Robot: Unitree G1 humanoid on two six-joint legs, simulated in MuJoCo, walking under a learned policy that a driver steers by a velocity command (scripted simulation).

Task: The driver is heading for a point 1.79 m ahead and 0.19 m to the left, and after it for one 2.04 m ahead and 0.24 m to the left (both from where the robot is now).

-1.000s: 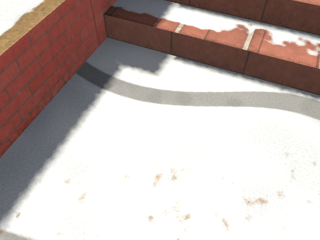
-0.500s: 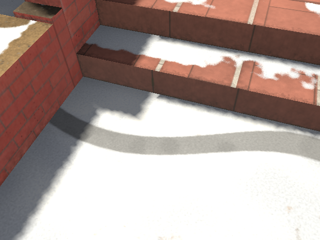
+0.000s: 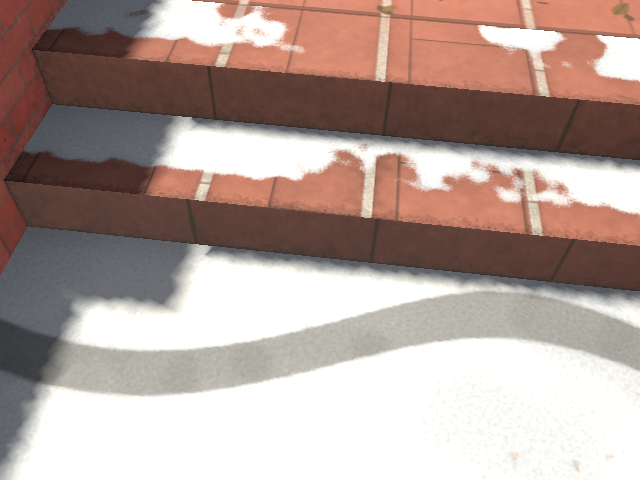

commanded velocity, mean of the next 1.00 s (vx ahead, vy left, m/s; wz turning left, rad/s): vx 0.11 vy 0.00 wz -0.06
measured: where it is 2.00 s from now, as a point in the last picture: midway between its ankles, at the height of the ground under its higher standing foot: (274, 443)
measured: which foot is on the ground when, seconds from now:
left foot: down 0.00-0.40, up 0.42-0.80, down 0.82-1.00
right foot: up 0.00-0.38, down 0.40-0.82, up 0.84-1.00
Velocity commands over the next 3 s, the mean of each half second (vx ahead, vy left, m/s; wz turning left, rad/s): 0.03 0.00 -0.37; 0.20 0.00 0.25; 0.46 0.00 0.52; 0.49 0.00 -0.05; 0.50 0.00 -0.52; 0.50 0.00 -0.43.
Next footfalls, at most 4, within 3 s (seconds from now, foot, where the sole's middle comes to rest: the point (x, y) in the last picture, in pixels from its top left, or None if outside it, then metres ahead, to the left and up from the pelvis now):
0.40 right None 0.01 -0.10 -0.76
0.82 left None -0.01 0.09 -0.76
1.28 right None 0.37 -0.05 -0.76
1.76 left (216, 444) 0.53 0.26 -0.76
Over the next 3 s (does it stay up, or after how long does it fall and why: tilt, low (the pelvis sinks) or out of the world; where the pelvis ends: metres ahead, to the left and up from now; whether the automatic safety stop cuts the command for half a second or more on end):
stays up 1.07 0.22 0.11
